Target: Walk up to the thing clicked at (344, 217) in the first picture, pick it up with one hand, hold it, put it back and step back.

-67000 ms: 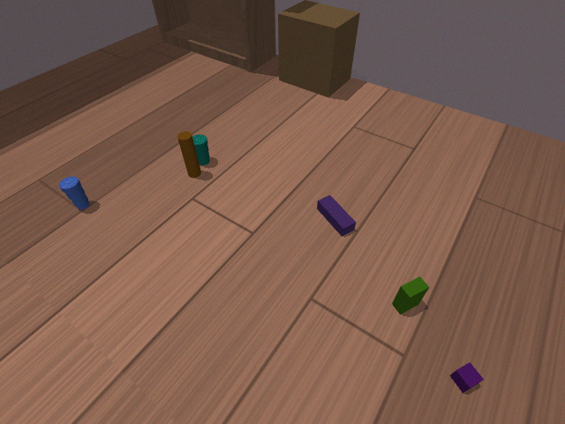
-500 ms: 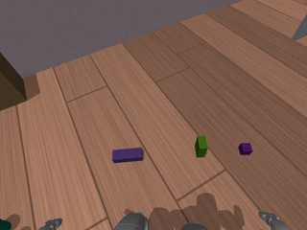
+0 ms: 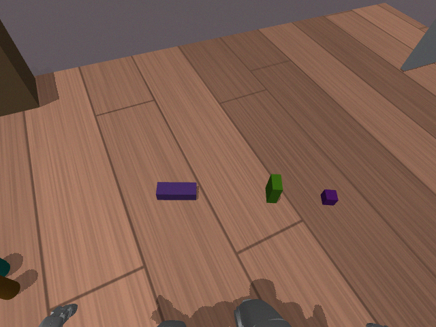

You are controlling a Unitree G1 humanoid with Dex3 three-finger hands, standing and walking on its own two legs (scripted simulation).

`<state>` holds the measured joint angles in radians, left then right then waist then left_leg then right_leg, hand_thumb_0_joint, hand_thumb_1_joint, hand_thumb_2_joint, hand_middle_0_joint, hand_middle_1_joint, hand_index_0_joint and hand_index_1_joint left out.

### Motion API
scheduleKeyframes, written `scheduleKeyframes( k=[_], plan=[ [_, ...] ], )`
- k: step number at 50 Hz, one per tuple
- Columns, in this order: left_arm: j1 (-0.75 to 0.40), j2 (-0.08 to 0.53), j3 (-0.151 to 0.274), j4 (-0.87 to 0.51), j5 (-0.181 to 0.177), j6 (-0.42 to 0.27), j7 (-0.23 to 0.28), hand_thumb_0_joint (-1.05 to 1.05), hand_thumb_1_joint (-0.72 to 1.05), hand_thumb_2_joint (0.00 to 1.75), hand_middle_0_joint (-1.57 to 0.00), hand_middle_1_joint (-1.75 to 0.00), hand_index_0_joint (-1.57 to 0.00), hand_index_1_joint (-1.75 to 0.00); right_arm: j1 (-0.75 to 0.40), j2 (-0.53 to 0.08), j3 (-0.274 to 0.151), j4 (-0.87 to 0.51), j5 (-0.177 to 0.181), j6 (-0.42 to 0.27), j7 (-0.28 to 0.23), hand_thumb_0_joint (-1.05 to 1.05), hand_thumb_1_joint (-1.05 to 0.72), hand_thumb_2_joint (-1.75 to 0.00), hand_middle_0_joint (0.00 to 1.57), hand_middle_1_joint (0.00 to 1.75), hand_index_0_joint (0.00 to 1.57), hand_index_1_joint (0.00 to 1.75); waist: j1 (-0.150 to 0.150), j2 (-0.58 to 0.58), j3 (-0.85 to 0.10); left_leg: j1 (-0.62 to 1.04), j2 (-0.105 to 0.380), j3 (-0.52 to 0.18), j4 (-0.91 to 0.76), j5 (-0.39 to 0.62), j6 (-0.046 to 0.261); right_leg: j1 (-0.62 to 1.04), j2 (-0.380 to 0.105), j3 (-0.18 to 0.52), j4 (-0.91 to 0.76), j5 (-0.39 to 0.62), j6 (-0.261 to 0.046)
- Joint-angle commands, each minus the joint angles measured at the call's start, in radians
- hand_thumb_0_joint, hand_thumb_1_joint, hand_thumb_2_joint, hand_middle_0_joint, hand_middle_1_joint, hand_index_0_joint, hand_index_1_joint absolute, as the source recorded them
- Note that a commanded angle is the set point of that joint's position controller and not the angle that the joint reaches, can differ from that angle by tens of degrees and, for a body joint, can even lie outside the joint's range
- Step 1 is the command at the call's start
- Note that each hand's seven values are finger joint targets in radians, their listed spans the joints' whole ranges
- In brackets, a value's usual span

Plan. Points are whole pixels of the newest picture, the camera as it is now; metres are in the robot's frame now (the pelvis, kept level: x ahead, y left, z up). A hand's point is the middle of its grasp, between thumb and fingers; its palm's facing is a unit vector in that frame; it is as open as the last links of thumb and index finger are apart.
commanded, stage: step back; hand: left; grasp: from above
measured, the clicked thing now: (176, 191) +0.77 +0.19 -0.74
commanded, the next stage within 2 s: stand in 1.74 s
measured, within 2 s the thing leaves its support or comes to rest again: neither
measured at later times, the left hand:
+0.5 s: hand out of the picture -0.05 +0.24 -0.14, palm faces -0.01 -0.90 -0.44, open 7.4 cm
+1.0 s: hand out of the picture -0.28 +0.21 -0.15, palm faces -0.02 -0.92 -0.40, open 7.4 cm
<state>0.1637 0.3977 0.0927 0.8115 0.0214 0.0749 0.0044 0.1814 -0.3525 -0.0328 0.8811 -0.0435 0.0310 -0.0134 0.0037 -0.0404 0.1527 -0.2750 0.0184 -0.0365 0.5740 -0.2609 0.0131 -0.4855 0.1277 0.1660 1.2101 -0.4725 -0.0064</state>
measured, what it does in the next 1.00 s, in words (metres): walks backwards: right foot, then left foot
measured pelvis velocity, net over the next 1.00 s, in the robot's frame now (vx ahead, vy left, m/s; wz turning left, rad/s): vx -0.31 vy -0.06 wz -0.05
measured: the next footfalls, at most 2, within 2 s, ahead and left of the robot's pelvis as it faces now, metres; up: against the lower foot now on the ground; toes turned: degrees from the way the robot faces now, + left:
right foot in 0.18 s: -0.06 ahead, -0.16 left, +0.00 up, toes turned +0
left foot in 0.52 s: -0.17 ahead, +0.08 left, +0.00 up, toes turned -1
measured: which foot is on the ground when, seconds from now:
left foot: down 0.00-0.22, up 0.24-0.50, down 0.52-0.88, up 0.90-1.00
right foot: up 0.00-0.16, down 0.18-0.56, up 0.58-0.82, down 0.84-1.00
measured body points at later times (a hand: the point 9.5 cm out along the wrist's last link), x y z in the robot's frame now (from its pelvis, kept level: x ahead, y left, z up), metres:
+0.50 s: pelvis -0.18 -0.03 -0.02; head -0.12 -0.04 +0.43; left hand -0.05 +0.29 -0.11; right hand -0.10 -0.35 -0.14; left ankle -0.21 +0.09 -0.72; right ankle -0.10 -0.16 -0.73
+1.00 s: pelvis -0.31 -0.06 +0.00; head -0.31 -0.08 +0.45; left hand -0.28 +0.26 -0.12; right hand -0.22 -0.39 -0.12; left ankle -0.24 +0.08 -0.70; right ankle -0.35 -0.18 -0.73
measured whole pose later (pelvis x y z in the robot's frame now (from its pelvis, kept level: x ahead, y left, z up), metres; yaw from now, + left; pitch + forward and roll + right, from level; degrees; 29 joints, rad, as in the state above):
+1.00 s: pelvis -0.31 -0.06 +0.00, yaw -3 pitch -3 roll +0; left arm 0.32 0.35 0.07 0.99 0.06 -0.01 -0.01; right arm 0.20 -0.41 -0.06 0.92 -0.03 0.04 0.02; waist 0.04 0.04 0.05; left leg -0.44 -0.02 -0.10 0.86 -0.40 0.00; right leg -0.13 0.01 0.04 0.54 -0.36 -0.03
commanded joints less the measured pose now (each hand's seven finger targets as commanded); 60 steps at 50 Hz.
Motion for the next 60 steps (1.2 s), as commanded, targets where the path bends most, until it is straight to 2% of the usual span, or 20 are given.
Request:
scheduleKeyframes(
  k=[1,6,9,10,11,12,16,22,26,28,29,33,37,41,42,44,45,49,55,60],
  plan=[
    [0.003,0.152,0.052,-0.089,0.002,-0.036,0.011,0.0,0.9,0.9,-0.2,-0.3,-0.2,-0.3,-0.02,-0.256,-0.082,-0.1,0.011,-0.034,-0.026,0.0,-0.9,-0.9,0.2,0.3,0.2,0.3,-0.018,0.177,-0.158,0.215,0.213,-0.169,-0.086,0.456,0.227,-0.052,-0.046,-0.019,-0.129,-0.033,0.049],
    [0.045,0.154,0.04,-0.054,-0.001,-0.051,0.007,0.0,0.9,0.9,-0.2,-0.3,-0.2,-0.3,-0.023,-0.298,-0.088,-0.121,0.011,-0.014,-0.018,0.0,-0.9,-0.9,0.2,0.3,0.2,0.3,-0.028,0.266,-0.238,0.194,0.211,-0.156,-0.032,0.401,0.207,0.139,-0.105,-0.126,-0.539,0.012,0.034],
    [0.168,0.169,0.045,0.016,0.011,-0.056,0.006,0.0,0.9,0.9,-0.2,-0.3,-0.2,-0.3,-0.094,-0.288,-0.083,-0.142,0.032,0.006,-0.012,0.0,-0.9,-0.9,0.2,0.3,0.2,0.3,0.037,0.223,-0.275,0.027,0.163,-0.111,0.052,0.242,0.122,0.344,-0.117,-0.145,-0.802,0.267,-0.017],
    [0.148,0.244,0.064,0.006,0.026,-0.058,0.003,0.0,0.9,0.9,-0.2,-0.3,-0.2,-0.3,-0.087,-0.248,-0.073,-0.155,0.038,0.008,-0.011,0.0,-0.9,-0.9,0.2,0.3,0.2,0.3,0.022,0.048,-0.232,-0.164,0.066,-0.085,0.157,0.063,0.053,0.368,-0.239,0.092,-0.787,0.254,-0.066],
    [0.087,0.335,0.084,-0.029,0.018,-0.048,-0.002,0.0,0.9,0.9,-0.2,-0.3,-0.2,-0.3,-0.122,-0.212,-0.067,-0.177,0.043,0.005,-0.022,0.0,-0.9,-0.9,0.2,0.3,0.2,0.3,0.051,-0.204,-0.172,-0.246,-0.103,-0.012,0.358,-0.28,-0.001,0.209,-0.424,0.303,-0.885,0.19,-0.207],
    [-0.016,0.392,0.09,-0.072,0.028,-0.049,0.004,0.0,0.9,0.9,-0.2,-0.3,-0.2,-0.3,-0.1,-0.249,-0.086,-0.157,0.038,0.011,-0.034,0.0,-0.9,-0.9,0.2,0.3,0.2,0.3,0.051,-0.279,-0.11,-0.15,-0.072,-0.089,0.559,-0.366,-0.023,-0.037,-0.556,0.443,-0.954,0.144,-0.303],
    [-0.111,0.223,0.057,-0.091,0.025,-0.055,0.017,0.0,0.9,0.9,-0.2,-0.3,-0.2,-0.3,-0.006,-0.224,-0.067,-0.09,0.05,0.0,-0.022,0.0,-0.9,-0.9,0.2,0.3,0.2,0.3,-0.021,-0.118,-0.104,-0.195,-0.141,-0.107,0.624,-0.211,-0.014,0.117,-0.325,0.037,-0.781,0.435,-0.176],
    [-0.015,0.21,0.055,-0.109,0.031,-0.039,0.034,0.0,0.9,0.9,-0.2,-0.3,-0.2,-0.3,0.013,-0.188,-0.051,-0.105,0.025,-0.026,-0.032,0.0,-0.9,-0.9,0.2,0.3,0.2,0.3,0.034,-0.193,-0.197,-0.201,-0.046,-0.021,0.206,-0.277,-0.028,0.428,-0.367,0.05,-0.673,0.667,-0.194],
    [-0.034,0.185,0.031,-0.131,0.006,-0.011,0.023,0.0,0.9,0.9,-0.2,-0.3,-0.2,-0.3,0.099,-0.217,-0.076,-0.055,0.008,-0.029,-0.025,0.0,-0.9,-0.9,0.2,0.3,0.2,0.3,0.007,-0.084,-0.248,0.08,-0.032,-0.01,-0.197,0.11,0.005,0.264,-0.297,-0.003,-0.509,0.51,-0.103],
    [-0.063,0.154,0.021,-0.147,-0.01,-0.014,0.025,0.0,0.9,0.9,-0.2,-0.3,-0.2,-0.3,0.023,-0.401,-0.108,-0.085,-0.001,-0.021,-0.015,0.0,-0.9,-0.9,0.2,0.3,0.2,0.3,-0.001,0.286,-0.221,0.079,0.335,-0.454,-0.239,0.273,0.209,-0.02,-0.063,-0.149,-0.227,-0.117,-0.014],
    [-0.12,0.198,0.038,-0.146,0.002,-0.012,0.036,0.0,0.9,0.9,-0.2,-0.3,-0.2,-0.3,-0.004,-0.448,-0.118,-0.104,-0.005,-0.025,-0.017,0.0,-0.9,-0.9,0.2,0.3,0.2,0.3,-0.048,0.311,-0.183,-0.098,0.433,-0.578,-0.273,0.256,0.319,0.053,-0.088,-0.013,-0.046,-0.197,-0.001],
    [0.01,0.19,0.045,-0.052,-0.014,-0.011,0.013,0.0,0.9,0.9,-0.2,-0.3,-0.2,-0.3,-0.115,-0.264,-0.069,-0.121,-0.007,-0.034,-0.028,0.0,-0.9,-0.9,0.2,0.3,0.2,0.3,0.057,0.126,-0.139,-0.09,0.205,-0.166,-0.176,0.279,0.186,0.057,-0.036,0.011,0.079,-0.005,-0.014],
    [0.024,0.167,0.027,-0.029,-0.001,-0.046,-0.01,0.0,0.9,0.9,-0.2,-0.3,-0.2,-0.3,-0.049,-0.256,-0.08,-0.091,-0.003,-0.039,-0.008,0.0,-0.9,-0.9,0.2,0.3,0.2,0.3,-0.009,0.212,-0.169,0.095,0.159,-0.181,-0.215,-0.235,0.157,0.062,-0.093,-0.082,-0.345,-0.016,0.021],
    [0.107,0.153,0.027,0.058,0.007,-0.093,-0.002,0.0,0.9,0.9,-0.2,-0.3,-0.2,-0.3,-0.015,-0.3,-0.099,-0.072,-0.012,-0.008,0.011,0.0,-0.9,-0.9,0.2,0.3,0.2,0.3,0.002,0.246,-0.208,0.061,0.168,-0.131,-0.13,-0.285,0.166,0.318,-0.087,-0.195,-0.881,0.0,-0.015],
    [0.164,0.167,0.036,0.103,0.017,-0.104,0.005,0.0,0.9,0.9,-0.2,-0.3,-0.2,-0.3,-0.011,-0.263,-0.09,-0.068,-0.007,-0.003,0.011,0.0,-0.9,-0.9,0.2,0.3,0.2,0.3,0.027,0.158,-0.194,-0.041,0.128,-0.088,0.002,-0.254,0.126,0.421,-0.093,-0.14,-0.954,0.085,-0.03],
    [0.105,0.276,0.062,0.067,0.038,-0.115,0.012,0.0,0.9,0.9,-0.2,-0.3,-0.2,-0.3,-0.027,-0.144,-0.051,-0.101,-0.001,-0.009,0.011,0.0,-0.9,-0.9,0.2,0.3,0.2,0.3,0.018,-0.116,-0.074,-0.449,-0.063,-0.003,0.276,-0.296,-0.012,0.431,-0.385,0.359,-1.008,-0.229,-0.118],
    [0.043,0.36,0.076,0.043,0.048,-0.11,0.015,0.0,0.9,0.9,-0.2,-0.3,-0.2,-0.3,-0.114,-0.23,-0.076,-0.1,0.0,-0.017,0.0,0.0,-0.9,-0.9,0.2,0.3,0.2,0.3,0.075,-0.119,0.007,-0.324,0.003,-0.125,0.298,-0.289,-0.019,0.121,-0.536,0.495,-1.061,-0.453,-0.235],
    [-0.017,0.225,0.045,0.052,0.021,-0.134,0.014,0.0,0.9,0.9,-0.2,-0.3,-0.2,-0.3,-0.033,-0.218,-0.076,-0.033,0.018,-0.04,0.026,0.0,-0.9,-0.9,0.2,0.3,0.2,0.3,-0.008,-0.053,0.016,-0.287,-0.028,-0.09,0.291,-0.086,-0.025,0.276,-0.333,0.102,-0.965,0.0,-0.137],
    [0.079,0.262,0.056,0.067,0.017,-0.129,0.0,0.0,0.9,0.9,-0.2,-0.3,-0.2,-0.3,-0.065,-0.218,-0.076,-0.032,0.006,-0.056,0.041,0.0,-0.9,-0.9,0.2,0.3,0.2,0.3,0.062,-0.161,-0.01,-0.211,-0.014,0.012,0.125,-0.146,-0.032,0.327,-0.368,0.053,-0.924,0.051,-0.163],
    [0.053,0.185,0.005,0.042,0.004,-0.111,-0.003,0.0,0.9,0.9,-0.2,-0.3,-0.2,-0.3,0.098,-0.235,-0.101,0.037,0.009,-0.081,0.026,0.0,-0.9,-0.9,0.2,0.3,0.2,0.3,-0.039,0.026,-0.161,0.241,-0.018,-0.002,-0.154,0.004,0.022,0.17,-0.286,-0.11,-0.549,0.39,-0.098]
  ],
)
